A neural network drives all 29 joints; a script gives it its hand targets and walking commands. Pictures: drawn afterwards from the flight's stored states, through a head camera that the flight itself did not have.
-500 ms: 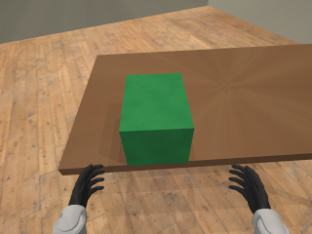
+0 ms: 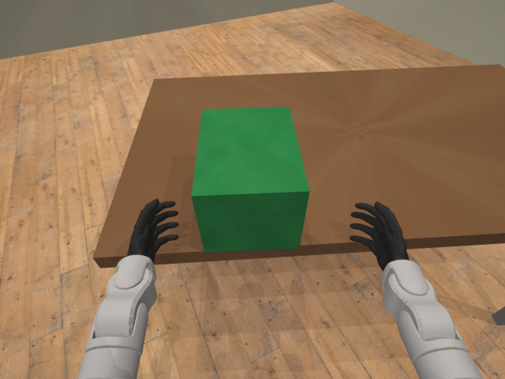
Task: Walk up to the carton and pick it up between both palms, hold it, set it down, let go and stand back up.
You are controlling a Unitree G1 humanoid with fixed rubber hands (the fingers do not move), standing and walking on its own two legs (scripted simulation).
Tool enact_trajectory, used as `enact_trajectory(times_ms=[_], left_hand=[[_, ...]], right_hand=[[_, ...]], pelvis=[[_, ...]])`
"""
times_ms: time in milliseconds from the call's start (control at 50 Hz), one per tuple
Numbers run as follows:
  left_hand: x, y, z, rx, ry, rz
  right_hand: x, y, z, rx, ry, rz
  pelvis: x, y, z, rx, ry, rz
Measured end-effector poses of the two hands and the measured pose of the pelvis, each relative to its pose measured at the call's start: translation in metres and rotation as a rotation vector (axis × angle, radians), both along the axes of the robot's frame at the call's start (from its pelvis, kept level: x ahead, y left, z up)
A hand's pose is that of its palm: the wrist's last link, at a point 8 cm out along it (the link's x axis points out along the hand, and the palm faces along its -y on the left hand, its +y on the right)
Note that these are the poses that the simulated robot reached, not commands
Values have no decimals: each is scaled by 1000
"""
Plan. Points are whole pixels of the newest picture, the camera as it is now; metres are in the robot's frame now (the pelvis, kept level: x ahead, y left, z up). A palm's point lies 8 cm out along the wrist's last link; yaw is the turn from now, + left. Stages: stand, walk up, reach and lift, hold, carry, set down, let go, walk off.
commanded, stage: reach and lift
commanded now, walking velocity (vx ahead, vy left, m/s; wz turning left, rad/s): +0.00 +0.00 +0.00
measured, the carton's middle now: (248, 176) +0.53 +0.05 +0.02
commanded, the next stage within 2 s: none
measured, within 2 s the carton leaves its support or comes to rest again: neither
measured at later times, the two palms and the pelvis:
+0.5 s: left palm (139, 193) +0.38 +0.22 +0.12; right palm (381, 191) +0.40 -0.17 +0.11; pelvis +0.02 +0.01 +0.00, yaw +1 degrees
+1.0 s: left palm (146, 150) +0.45 +0.22 +0.15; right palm (367, 144) +0.48 -0.16 +0.15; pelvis +0.01 +0.00 -0.01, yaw +1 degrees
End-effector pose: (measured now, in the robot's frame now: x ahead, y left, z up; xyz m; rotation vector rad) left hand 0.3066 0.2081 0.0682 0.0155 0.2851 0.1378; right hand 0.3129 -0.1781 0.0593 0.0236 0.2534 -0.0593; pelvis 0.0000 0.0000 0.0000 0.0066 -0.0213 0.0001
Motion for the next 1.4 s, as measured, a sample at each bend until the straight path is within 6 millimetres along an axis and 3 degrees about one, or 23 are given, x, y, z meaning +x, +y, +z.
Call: enact_trajectory(times_ms=[120, 280, 380, 480, 620, 800, 960, 1220, 1320, 1400], left_hand=[[29, 0, 28, 2, -47, -1], [38, 15, 27, 2, 28, 23], [46, 24, 39, 3, -16, 43], [68, 16, 52, 1, -28, 9], [94, 2, 52, 3, 18, -20], [119, 12, 75, 19, -27, 27], [139, 14, 83, 30, -10, 29], [166, 1, 100, 26, -52, 42], [173, 8, 105, 26, -41, 65], [174, 17, 100, 22, -36, 83]], right_hand=[[31, 7, 22, 20, -51, 16], [53, 7, 27, 3, -19, 9], [67, 5, 38, -2, -43, 15], [86, 4, 45, 8, -28, 18], [106, 2, 50, -1, -11, 12], [134, 6, 70, -11, -34, 15], [159, 18, 85, -14, -7, 23], [176, 12, 108, -18, -4, -20], [184, 10, 117, -35, -1, -20], [188, 14, 114, -35, 6, -8]], pelvis=[[2, 3, -1, -3, 33, -4], [10, 7, 0, -5, 16, -1], [14, 7, -1, -8, 43, 5], [15, 7, -1, -14, 70, 9], [17, 6, -2, -16, 100, 4], [16, 2, -3, -17, 152, 2], [11, -1, -5, -21, 200, 16], [11, -6, -9, -28, 303, 23], [9, -7, -10, -24, 320, 20], [8, -6, -11, -21, 339, 21]])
